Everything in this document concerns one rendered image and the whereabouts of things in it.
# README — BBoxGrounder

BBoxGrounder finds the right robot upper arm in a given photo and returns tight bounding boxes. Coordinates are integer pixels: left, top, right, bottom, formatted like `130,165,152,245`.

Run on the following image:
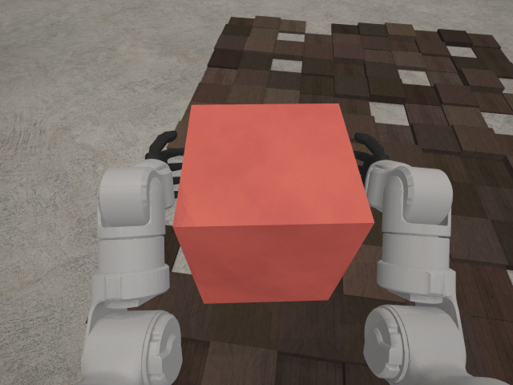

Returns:
363,305,510,385

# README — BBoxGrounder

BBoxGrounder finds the left robot upper arm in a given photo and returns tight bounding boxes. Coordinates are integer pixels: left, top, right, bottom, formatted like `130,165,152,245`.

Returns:
75,310,183,385

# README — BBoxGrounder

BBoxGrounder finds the robot right hand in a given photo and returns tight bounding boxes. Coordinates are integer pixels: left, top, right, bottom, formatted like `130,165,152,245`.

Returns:
353,132,390,187

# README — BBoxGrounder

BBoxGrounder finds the left robot forearm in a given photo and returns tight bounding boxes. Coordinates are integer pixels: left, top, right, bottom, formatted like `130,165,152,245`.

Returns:
81,159,175,374

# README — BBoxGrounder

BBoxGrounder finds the right robot forearm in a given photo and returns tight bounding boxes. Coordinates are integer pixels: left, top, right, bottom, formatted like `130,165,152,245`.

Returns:
364,160,467,360

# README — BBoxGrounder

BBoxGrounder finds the carton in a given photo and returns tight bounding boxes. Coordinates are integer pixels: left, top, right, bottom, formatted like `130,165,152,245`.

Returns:
173,103,374,304

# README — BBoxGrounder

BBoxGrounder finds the robot left hand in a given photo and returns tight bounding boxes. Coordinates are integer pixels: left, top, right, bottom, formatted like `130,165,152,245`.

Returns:
145,131,185,199

